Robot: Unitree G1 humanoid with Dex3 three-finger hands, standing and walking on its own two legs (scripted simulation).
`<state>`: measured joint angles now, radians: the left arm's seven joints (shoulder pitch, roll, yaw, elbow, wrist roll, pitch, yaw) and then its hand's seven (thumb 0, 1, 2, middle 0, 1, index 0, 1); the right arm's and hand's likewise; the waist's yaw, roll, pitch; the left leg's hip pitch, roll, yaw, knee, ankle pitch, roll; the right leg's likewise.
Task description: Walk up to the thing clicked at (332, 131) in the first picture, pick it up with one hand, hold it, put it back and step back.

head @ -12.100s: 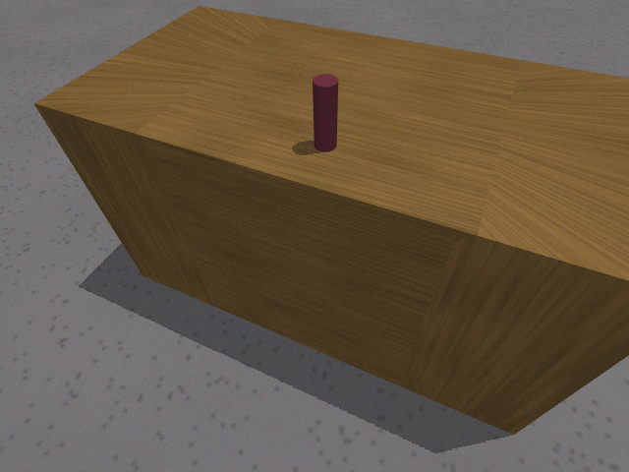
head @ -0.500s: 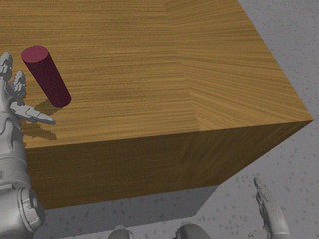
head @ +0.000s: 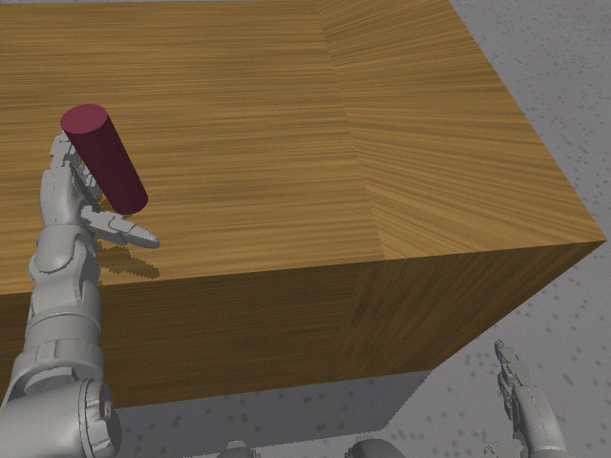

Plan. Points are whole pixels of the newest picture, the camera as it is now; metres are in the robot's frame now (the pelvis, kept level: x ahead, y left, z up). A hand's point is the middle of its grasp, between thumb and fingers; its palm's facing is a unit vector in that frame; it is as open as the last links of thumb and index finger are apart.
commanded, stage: close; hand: left
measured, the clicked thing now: (110, 165) +0.48 +0.23 +0.10
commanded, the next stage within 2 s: settle in 0.82 s
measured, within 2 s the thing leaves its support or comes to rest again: leaves its support in 1.18 s
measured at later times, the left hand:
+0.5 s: hand (118, 176) +0.47 +0.22 +0.09, palm faces +0.17 -0.99 +0.01, open 14.7 cm
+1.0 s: hand (129, 181) +0.47 +0.21 +0.08, palm faces +0.15 -0.99 -0.01, open 6.4 cm
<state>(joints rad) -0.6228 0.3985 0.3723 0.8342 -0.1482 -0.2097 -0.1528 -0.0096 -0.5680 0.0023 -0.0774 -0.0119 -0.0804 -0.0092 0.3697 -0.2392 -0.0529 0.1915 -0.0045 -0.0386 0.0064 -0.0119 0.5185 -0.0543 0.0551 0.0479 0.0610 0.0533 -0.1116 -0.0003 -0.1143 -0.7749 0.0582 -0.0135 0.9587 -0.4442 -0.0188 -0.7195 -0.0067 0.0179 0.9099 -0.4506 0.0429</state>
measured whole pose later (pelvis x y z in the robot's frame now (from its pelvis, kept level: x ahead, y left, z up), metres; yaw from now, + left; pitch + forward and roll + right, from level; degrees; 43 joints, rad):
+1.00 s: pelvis +0.00 +0.00 -0.01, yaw -1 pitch +17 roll -2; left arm -0.71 0.42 0.39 0.93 -0.11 -0.26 -0.11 -0.03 0.02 0.94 -0.96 -1.04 -1.03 -1.01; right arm 0.36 -0.23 -0.05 0.15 -0.01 0.01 0.02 -0.01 0.52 -0.05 0.06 0.05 0.06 0.05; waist -0.13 0.00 -0.12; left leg -0.83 0.06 -0.01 0.99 -0.45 -0.02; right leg -0.78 0.00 0.03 0.94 -0.45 0.05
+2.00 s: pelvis +0.00 +0.00 +0.02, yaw +0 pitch +12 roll -1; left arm -0.79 0.45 0.36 0.92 -0.12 -0.09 -0.10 -0.03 0.04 1.12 -0.92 -1.07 -0.99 -1.06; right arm 0.31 -0.22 -0.05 0.32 0.03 -0.04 -0.03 -0.01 0.54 -0.05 0.05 0.05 0.06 0.05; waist -0.10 0.02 -0.10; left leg -0.66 0.05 0.00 0.85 -0.39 -0.02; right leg -0.62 -0.01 0.03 0.81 -0.40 0.04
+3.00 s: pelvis -0.01 -0.01 +0.04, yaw +2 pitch +1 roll +0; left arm -0.58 0.31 0.30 0.21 -0.19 0.49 -0.06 -0.03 0.06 1.10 -0.90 -1.09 -0.97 -1.07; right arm 0.35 -0.23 -0.08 0.41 0.06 -0.14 -0.04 -0.01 0.56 -0.05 0.05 0.05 0.06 0.05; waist 0.00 0.06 -0.10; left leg -0.38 0.03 -0.01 0.67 -0.32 -0.03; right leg -0.34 -0.04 0.01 0.68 -0.36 0.03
